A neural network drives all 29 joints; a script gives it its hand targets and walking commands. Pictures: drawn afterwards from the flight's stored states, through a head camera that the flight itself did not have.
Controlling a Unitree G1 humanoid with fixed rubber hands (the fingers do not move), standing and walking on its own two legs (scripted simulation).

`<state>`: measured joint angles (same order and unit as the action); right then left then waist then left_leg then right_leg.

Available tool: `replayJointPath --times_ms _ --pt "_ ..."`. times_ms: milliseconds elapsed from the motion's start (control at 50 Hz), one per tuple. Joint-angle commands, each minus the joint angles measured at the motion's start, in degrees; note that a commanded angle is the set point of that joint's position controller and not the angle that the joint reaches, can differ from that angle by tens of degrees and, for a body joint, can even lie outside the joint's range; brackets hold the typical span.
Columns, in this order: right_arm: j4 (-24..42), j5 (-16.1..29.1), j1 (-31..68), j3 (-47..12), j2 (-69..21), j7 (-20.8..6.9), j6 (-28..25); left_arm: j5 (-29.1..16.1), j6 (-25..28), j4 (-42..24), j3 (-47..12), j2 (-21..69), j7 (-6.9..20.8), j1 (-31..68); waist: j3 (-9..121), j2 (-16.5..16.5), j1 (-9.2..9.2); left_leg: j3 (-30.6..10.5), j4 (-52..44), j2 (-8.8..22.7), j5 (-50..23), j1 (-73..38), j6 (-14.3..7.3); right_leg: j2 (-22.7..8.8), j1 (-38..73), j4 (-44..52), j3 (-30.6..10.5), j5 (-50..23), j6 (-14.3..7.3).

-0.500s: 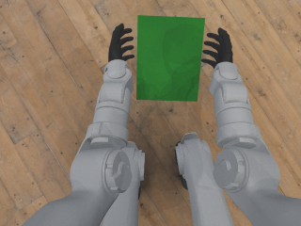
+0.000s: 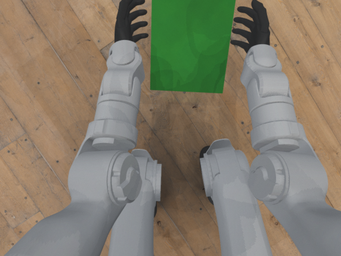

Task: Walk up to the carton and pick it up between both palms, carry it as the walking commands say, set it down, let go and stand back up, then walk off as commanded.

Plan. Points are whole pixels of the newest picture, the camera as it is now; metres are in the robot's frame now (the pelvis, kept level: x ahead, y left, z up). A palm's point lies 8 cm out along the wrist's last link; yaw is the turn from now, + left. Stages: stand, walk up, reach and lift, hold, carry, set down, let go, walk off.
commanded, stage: set down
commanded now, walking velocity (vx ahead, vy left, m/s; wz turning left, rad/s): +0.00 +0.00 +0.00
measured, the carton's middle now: (187, 43) +0.55 -0.06 -0.24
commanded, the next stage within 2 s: none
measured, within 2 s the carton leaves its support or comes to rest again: neither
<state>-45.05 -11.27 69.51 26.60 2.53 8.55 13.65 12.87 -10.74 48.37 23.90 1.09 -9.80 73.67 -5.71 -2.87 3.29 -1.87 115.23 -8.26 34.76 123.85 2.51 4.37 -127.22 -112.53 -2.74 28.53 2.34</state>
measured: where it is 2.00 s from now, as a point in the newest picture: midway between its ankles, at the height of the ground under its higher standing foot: (181, 192)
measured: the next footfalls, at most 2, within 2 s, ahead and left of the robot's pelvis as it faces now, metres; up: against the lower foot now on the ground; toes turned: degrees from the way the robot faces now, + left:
none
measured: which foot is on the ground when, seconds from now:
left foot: down 0.00-1.00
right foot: down 0.00-1.00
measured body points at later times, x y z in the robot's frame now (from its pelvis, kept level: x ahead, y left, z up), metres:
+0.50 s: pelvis +0.00 +0.01 -0.04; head +0.38 -0.01 +0.19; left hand +0.56 +0.06 -0.23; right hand +0.54 -0.20 -0.23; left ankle +0.09 +0.12 -0.39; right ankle +0.12 -0.12 -0.39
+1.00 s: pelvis +0.00 +0.01 -0.05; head +0.37 -0.01 +0.20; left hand +0.56 +0.07 -0.23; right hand +0.53 -0.20 -0.24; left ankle +0.09 +0.12 -0.39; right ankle +0.12 -0.12 -0.39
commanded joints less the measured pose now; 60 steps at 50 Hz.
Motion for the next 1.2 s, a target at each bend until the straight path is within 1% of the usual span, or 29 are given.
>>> replayJointPath --times_ms 0,100,160,200,220,260,280,300,320,360,400,420,520,540,600,640,660,700,780,820,920,940,960,1020,1040,1100,1140,1160,1180 --pt "-0.69 5.4 36.26 -23.56 -48.03 -14.32 -2.17 -3.76 -0.35 5.77 -22.51 46.25 14.3 29.43 57.61 2.2 1.78 4.57 -9.26 -4.21 -12.76 -21.22 -1.68 5.03 39.96 5.87 6.57 -16.24 1.07" --pt "-1.35 5.1 38.21 -21.89 -45.09 -14.22 -2.33 -5.8 -0.49 6.02 -23.68 46.27 14.72 32.23 56.27 1.72 4.85 4.05 -6.66 -3.87 -12.24 -22.22 -1.39 4.66 38.32 4.48 6.95 -14.59 0.74" --pt "-0.6 7.67 41.87 -23.82 -45.19 -15.14 -2.77 -6.76 -0.25 4.53 -24.65 45.36 13.98 36.22 56.72 -1.29 2.09 4.46 -5.69 -3.7 -14.0 -24.53 -1.16 4.15 37.53 2.56 6.22 -15.64 0.21" --pt "2.83 8.62 45.8 -26.47 -43.44 -15.12 -3.13 -6.76 -0.57 6.54 -24.2 45.12 13.56 34.37 57.69 2.37 3.1 3.42 -4.46 -3.51 -13.32 -25.03 -1.79 3.77 37.83 1.73 7.28 -14.75 0.81" --pt "0.5 9.22 44.7 -25.31 -43.45 -15.43 -2.85 -6.54 -0.85 6.49 -24.25 44.82 13.62 34.97 55.93 0.29 1.82 3.99 -4.4 -3.45 -13.52 -24.45 -1.64 3.85 36.64 1.51 6.76 -14.7 0.51" --pt "0.12 9.1 45.56 -24.46 -44.03 -15.6 -2.66 -8.07 -0.61 5.99 -25.02 43.97 14.01 37.74 55.97 2.29 4.52 3.11 -3.87 -3.4 -13.02 -24.38 -1.85 3.67 37.12 0.21 7.77 -15.27 0.54" --pt "-1.04 9.74 44.4 -23.4 -44.14 -15.94 -2.4 -8.11 -0.87 4.6 -25.43 44.47 14.15 39.2 55.72 -1.69 4.02 4.32 -3.16 -3.49 -11.62 -25.53 -1.6 3.82 36.94 0.63 6.7 -14.38 -0.13" --pt "0.41 10.47 45.23 -24.41 -43.86 -15.94 -2.74 -9.28 0.2 2.75 -26.7 42.86 14.03 40.69 57.55 1.24 4.16 3.81 -2.01 -3.24 -14.18 -26.37 -1.77 3.94 37.17 -0.45 7.33 -16.15 0.48" --pt "-2.94 10.64 43.29 -22.84 -44.05 -16.8 -2.21 -8.02 -0.89 5.13 -26.22 42.34 13.9 39.1 54.79 -3.79 3.08 3.84 -3.21 -2.87 -14.78 -28.88 -1.62 3.8 33.6 -0.54 7.25 -16.21 -0.16" --pt "-2.49 11.38 44.57 -23.72 -42.8 -17.62 -2.67 -9.5 0.62 1.34 -27.97 41.68 13.87 41.03 55.52 -1.66 4.2 2.91 -1.24 -3.28 -18.67 -29.47 -1.66 3.5 32.57 -2.55 7.45 -18.76 -0.11" --pt "-3.31 11.97 43.98 -23.31 -42.57 -17.92 -3.12 -9.77 0.58 2.28 -28.12 41.43 13.7 39.91 52.56 -4.43 3.29 3.59 0.13 -3.2 -20.45 -29.17 -1.29 3.55 31.05 -2.62 6.75 -19.88 -0.31" --pt "-4.63 12.07 43.28 -23.07 -42.07 -18.29 -2.88 -10.77 0.87 1.49 -28.38 41.05 13.76 41.51 51.69 -2.83 4.95 2.51 -0.18 -3.14 -19.43 -28.63 -1.42 3.46 30.49 -3.39 7.45 -19.26 -0.36" --pt "-5.95 12.36 43.15 -22.25 -40.68 -18.49 -3.87 -11.21 1.1 3.05 -28.88 43.41 13.79 39.77 47.48 -7.25 5.08 2.24 1.05 -3.47 -22.66 -28.37 -0.89 3.44 29.11 -4.84 6.38 -22.04 -1.31" --pt "-5.44 11.02 42.59 -21.57 -39.26 -18.4 -3.95 -10.98 1.07 4.55 -27.87 42.98 14.31 37.41 45.09 -4.93 7.12 1.91 1.62 -3.42 -21.64 -25.36 -1.19 3.3 28.71 -5.23 6.78 -21.72 -1.22" --pt "-4.51 11.73 41.9 -22.13 -39.73 -18.31 -4.83 -12.14 1.6 5.03 -27.83 45.33 14.25 36.81 46.24 -5.2 6.53 1.67 2.68 -3.75 -25.6 -26.38 -1.2 3.4 30.67 -5.68 5.67 -25.27 -1.86" --pt "-4.95 11.44 40.38 -21.25 -40.35 -18.53 -4.73 -11.65 1.42 6.79 -27.83 44.42 14.04 36.14 44.64 -4.54 8.3 0.66 2.23 -3.23 -26.56 -27.6 -1.38 3.22 26.9 -5.63 6.78 -24.69 -1.22" --pt "-3.58 12.36 42.32 -22.74 -39.39 -18.59 -5.03 -11.93 1.66 6.87 -27.42 44.63 14.08 35.01 45.14 -3.4 6.4 1.44 2.46 -3.76 -25.82 -26.06 -1.47 3.19 29.26 -6.23 6.75 -24.48 -1.14" --pt "-4.14 11.73 41.15 -21.59 -39.22 -18.47 -4.93 -10.69 1.81 5.91 -26.96 43.36 13.93 36.48 42.74 -4.91 5.27 2.15 2.38 -3.87 -23.72 -23.99 -1.38 3.55 27.46 -6.06 6.14 -23.21 -1.25" --pt "-5.38 11.57 42.06 -21.59 -37.8 -18.71 -4.43 -8.08 1.11 9.55 -23.68 41.38 14.43 32.87 39.73 -1.74 3.91 2.27 2.14 -3.42 -20.86 -21.94 -2.14 3.45 28.45 -6.07 6.32 -20.07 -1.1" --pt "-6.37 10.49 41.78 -20.35 -36.78 -18.54 -4.32 -7.85 1.29 7.94 -23.42 39.98 15.06 35.23 38.17 -0.87 5.27 2.53 2.16 -3.31 -19.6 -18.47 -2.09 3.43 29.18 -5.65 6.05 -20.91 -1.08" --pt "-7.5 9.7 41.7 -17.81 -35.63 -18.5 -4.53 -5.98 0.58 10.93 -21.73 38.17 15.28 34.5 33.95 -5.94 3.06 2.63 1.38 -2.41 -15.09 -21.11 -1.97 3.31 23.86 -4.56 5.54 -14.23 -1.84" --pt "-6.42 9.29 43.93 -17.55 -34.07 -18.54 -4.59 -7.19 1.0 9.83 -21.58 37.71 15.49 36.46 34.86 -1.91 5.82 0.92 1.1 -2.51 -15.48 -19.93 -2.34 3.16 24.63 -5.4 6.25 -14.76 -1.59" --pt "-7.52 8.87 42.4 -17.34 -34.34 -18.34 -4.47 -7.25 0.64 11.72 -21.4 38.18 15.7 34.16 33.96 -2.05 6.19 1.39 1.11 -2.34 -15.04 -19.35 -2.2 2.73 25.62 -5.2 6.66 -14.85 -1.45" --pt "-8.72 8.04 40.62 -16.04 -34.13 -18.19 -4.57 -7.14 0.9 10.15 -21.35 37.0 16.14 36.09 30.97 -4.19 5.15 2.31 1.53 -2.48 -13.33 -17.18 -1.94 3.09 24.8 -4.28 5.25 -13.64 -1.95" --pt "-8.06 8.08 41.22 -16.54 -34.73 -18.47 -4.73 -7.05 1.07 11.21 -20.98 36.99 16.38 34.69 31.74 -1.67 6.0 1.25 1.36 -2.47 -14.33 -16.94 -2.29 3.13 25.0 -4.91 6.01 -15.0 -1.44" --pt "-9.72 7.85 39.06 -15.07 -33.04 -18.45 -4.93 -6.52 0.77 11.12 -21.02 37.04 16.39 34.08 29.87 -5.6 5.01 1.36 0.92 -2.21 -14.37 -18.72 -2.02 3.15 22.37 -4.86 5.56 -13.86 -2.03" --pt "-8.98 8.31 40.59 -16.44 -34.63 -18.78 -4.77 -6.99 1.33 11.11 -20.64 36.47 16.16 34.15 30.68 -2.41 4.81 0.96 0.82 -2.38 -14.19 -18.33 -2.33 2.95 23.4 -5.71 6.19 -14.27 -1.55" --pt "-8.66 7.8 40.16 -15.16 -32.15 -18.75 -5.2 -6.84 1.36 10.64 -21.12 35.47 16.18 34.91 30.46 -4.27 5.75 1.19 1.61 -2.12 -16.41 -18.38 -1.84 3.13 22.23 -5.55 6.03 -15.72 -1.55" --pt "-10.38 7.98 39.4 -15.1 -34.18 -18.97 -4.75 -6.15 0.92 11.93 -20.55 36.13 16.1 33.32 28.58 -5.95 4.18 1.2 0.75 -2.32 -14.74 -18.48 -2.27 2.83 22.22 -5.48 5.29 -14.41 -1.97"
